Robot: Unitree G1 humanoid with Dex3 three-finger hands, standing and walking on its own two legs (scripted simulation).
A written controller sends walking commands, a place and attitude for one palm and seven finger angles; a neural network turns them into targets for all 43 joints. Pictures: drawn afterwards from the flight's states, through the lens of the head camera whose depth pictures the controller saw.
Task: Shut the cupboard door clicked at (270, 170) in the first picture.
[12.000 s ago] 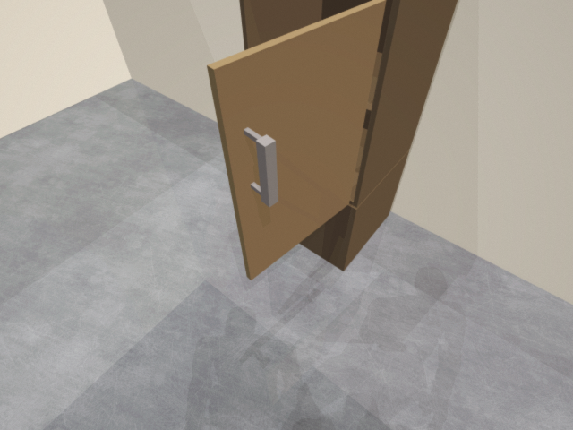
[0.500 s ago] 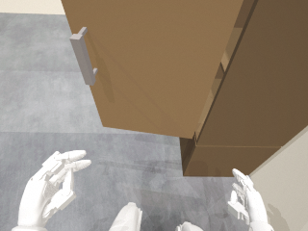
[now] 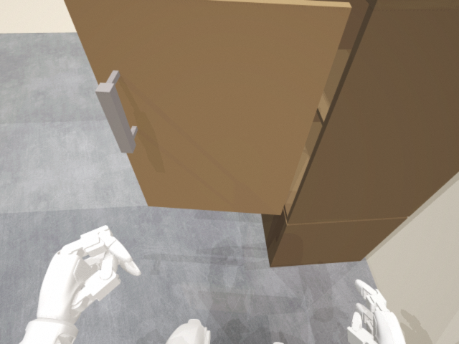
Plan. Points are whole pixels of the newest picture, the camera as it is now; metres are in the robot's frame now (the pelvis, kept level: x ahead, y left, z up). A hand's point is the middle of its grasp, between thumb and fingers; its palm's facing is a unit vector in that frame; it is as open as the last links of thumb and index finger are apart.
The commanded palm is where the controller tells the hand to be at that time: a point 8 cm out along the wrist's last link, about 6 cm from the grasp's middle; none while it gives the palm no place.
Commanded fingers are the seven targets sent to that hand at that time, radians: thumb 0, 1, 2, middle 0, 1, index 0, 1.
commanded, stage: raise the hand and make a fist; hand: left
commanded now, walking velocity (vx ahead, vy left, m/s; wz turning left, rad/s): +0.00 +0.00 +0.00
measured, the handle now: (121, 113) +0.49 +0.24 +0.12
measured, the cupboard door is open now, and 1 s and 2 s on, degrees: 82 82 82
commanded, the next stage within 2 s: bring the fist close to the handle in 0.86 s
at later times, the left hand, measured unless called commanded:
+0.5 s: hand (99, 250) +0.22 +0.19 +0.12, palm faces +0.01 -1.00 -0.05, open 3.1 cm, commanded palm +0.19 +0.24 +0.12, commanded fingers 0.00 0.90 0.90 -1.30 -1.50 -1.30 -1.50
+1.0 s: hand (116, 248) +0.23 +0.17 +0.12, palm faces +0.02 -1.00 -0.05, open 3.1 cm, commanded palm +0.21 +0.23 +0.12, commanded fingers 0.00 0.90 0.90 -1.30 -1.50 -1.30 -1.50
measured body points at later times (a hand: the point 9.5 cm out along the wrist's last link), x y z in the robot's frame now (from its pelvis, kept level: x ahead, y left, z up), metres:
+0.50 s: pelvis +0.00 +0.00 +0.03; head +0.01 +0.00 +0.48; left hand +0.21 +0.24 +0.13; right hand +0.18 -0.22 -0.04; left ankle +0.05 +0.10 -0.67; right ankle -0.02 -0.11 -0.67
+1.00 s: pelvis +0.00 -0.02 +0.03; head +0.02 -0.03 +0.48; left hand +0.22 +0.22 +0.13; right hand +0.18 -0.25 -0.05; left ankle +0.05 +0.10 -0.67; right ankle -0.02 -0.11 -0.67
